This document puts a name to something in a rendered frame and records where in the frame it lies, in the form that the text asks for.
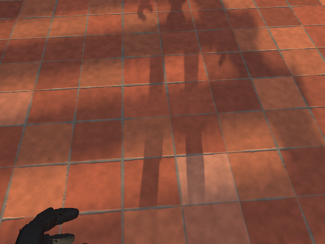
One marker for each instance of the left robot hand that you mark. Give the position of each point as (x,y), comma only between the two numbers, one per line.
(33,233)

